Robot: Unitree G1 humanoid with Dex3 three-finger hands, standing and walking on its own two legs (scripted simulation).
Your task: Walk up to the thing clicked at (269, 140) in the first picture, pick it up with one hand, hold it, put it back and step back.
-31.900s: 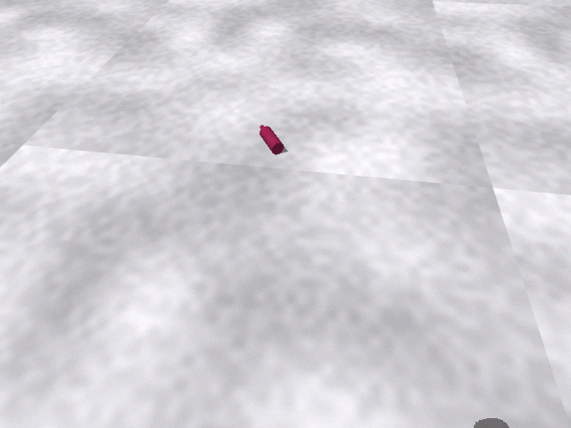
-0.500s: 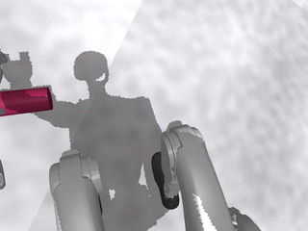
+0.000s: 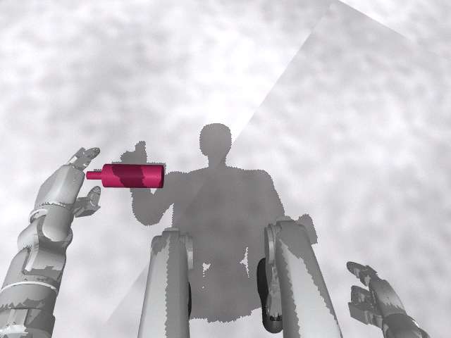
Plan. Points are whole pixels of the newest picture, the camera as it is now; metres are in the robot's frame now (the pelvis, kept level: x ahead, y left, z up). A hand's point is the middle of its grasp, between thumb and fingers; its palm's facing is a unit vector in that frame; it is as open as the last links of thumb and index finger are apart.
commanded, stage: home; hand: left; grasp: from above
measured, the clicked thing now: (125, 175) +0.51 +0.28 -0.44
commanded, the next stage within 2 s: none
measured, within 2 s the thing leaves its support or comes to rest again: neither
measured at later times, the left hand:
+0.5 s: hand (87, 240) +0.27 +0.17 +0.11, palm faces +0.07 -0.96 -0.25, open 7.4 cm
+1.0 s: hand (39, 289) +0.23 +0.16 +0.20, palm faces +0.11 -0.98 -0.18, open 7.4 cm
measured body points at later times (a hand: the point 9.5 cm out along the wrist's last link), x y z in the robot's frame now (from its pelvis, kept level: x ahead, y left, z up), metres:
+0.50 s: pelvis +0.05 -0.02 +0.18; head +0.13 -0.01 +0.62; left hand +0.26 +0.22 +0.13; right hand +0.22 -0.26 +0.09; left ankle +0.07 +0.11 -0.44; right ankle +0.11 -0.16 -0.44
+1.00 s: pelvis +0.08 -0.02 +0.24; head +0.09 -0.02 +0.69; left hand +0.22 +0.22 +0.21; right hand +0.27 -0.25 +0.19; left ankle +0.07 +0.11 -0.44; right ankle +0.11 -0.16 -0.44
